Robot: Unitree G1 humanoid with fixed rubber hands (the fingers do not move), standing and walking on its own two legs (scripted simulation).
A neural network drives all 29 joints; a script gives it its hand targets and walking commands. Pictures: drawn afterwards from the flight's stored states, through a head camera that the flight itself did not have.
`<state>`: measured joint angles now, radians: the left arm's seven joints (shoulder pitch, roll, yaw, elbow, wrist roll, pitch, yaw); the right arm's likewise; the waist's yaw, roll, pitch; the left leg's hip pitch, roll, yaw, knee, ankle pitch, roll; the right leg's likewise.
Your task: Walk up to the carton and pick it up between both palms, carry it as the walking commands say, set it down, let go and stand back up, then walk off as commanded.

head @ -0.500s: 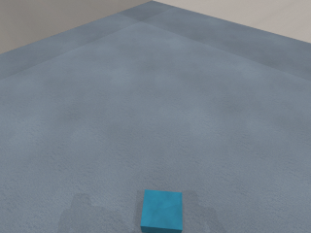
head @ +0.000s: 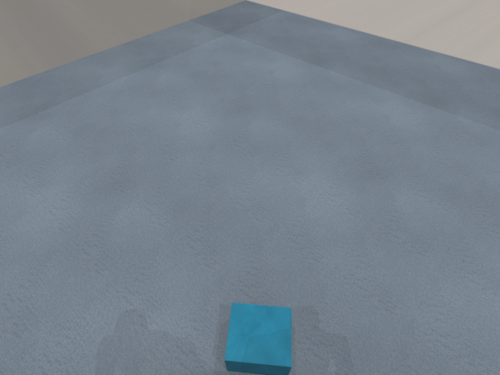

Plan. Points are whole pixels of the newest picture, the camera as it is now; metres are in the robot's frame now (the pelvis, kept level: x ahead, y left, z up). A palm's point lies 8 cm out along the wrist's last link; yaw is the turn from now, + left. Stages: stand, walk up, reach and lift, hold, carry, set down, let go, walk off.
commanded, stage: walk off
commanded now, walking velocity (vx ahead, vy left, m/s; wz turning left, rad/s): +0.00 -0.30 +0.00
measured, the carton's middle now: (259, 339) +0.39 +0.01 -0.69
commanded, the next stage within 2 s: none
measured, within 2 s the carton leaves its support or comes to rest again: neither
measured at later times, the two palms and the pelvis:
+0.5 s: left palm out of the picture +0.01 +0.13 -0.12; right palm out of the picture -0.02 -0.43 -0.12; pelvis -0.03 -0.13 +0.00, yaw +1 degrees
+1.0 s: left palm out of the picture +0.05 -0.03 -0.12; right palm out of the picture -0.07 -0.56 -0.10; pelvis -0.03 -0.28 +0.01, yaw +1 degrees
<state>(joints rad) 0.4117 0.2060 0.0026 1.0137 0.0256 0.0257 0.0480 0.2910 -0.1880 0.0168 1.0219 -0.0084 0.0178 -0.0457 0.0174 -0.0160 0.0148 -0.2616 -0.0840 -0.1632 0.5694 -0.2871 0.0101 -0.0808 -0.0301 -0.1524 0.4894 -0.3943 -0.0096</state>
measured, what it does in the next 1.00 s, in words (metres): steps to the right: right foot, then left foot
